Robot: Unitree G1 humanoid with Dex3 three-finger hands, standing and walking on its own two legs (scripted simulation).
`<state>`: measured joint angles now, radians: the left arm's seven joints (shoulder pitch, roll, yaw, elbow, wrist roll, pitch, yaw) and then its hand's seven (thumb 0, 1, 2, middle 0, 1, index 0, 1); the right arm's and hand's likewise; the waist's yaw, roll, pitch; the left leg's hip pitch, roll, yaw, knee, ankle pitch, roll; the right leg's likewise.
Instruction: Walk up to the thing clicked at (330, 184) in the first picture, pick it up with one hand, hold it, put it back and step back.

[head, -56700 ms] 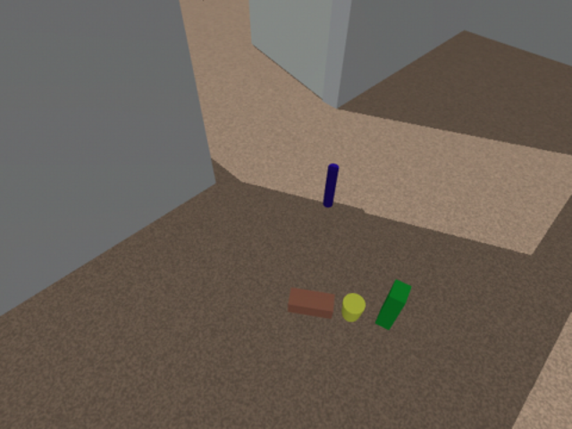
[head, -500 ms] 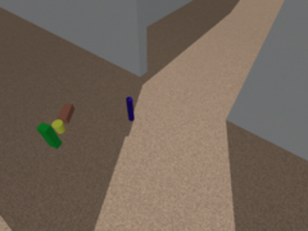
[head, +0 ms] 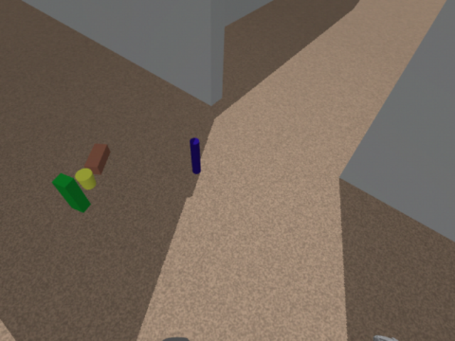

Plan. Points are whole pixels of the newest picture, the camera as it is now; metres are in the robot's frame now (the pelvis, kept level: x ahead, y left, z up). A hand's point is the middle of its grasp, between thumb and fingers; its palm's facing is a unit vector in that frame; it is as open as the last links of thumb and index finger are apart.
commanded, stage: step back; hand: left
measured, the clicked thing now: (195, 156) +1.03 +0.18 -0.64
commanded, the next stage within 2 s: stand in 0.24 s
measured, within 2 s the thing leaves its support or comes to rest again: neither
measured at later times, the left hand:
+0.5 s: hand out of the picture +0.12 +0.25 -0.13, palm faces -0.04 -0.94 -0.34, open 7.4 cm
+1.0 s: hand out of the picture +0.07 +0.25 -0.14, palm faces -0.06 -0.94 -0.34, open 7.4 cm
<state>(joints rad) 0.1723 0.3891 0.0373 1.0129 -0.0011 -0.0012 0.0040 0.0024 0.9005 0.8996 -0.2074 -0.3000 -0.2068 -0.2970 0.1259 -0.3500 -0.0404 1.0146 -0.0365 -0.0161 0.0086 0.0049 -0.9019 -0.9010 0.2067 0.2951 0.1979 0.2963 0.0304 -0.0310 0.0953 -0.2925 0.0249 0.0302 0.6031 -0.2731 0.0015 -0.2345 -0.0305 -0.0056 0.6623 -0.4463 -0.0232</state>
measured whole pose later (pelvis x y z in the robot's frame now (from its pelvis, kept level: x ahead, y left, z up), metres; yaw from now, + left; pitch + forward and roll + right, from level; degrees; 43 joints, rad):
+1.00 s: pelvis +0.00 -0.01 +0.02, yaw -1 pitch -2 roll +0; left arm 0.13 0.36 0.00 1.14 0.01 -0.01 -0.01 0.00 0.90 0.90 -0.21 -0.30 -0.21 -0.30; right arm 0.11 -0.34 -0.01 1.17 -0.02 0.00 0.02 0.00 -0.90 -0.90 0.21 0.30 0.20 0.30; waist -0.01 -0.01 0.06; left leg -0.16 0.04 0.05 0.33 -0.13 -0.02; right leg -0.10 -0.01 0.00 0.33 -0.19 0.01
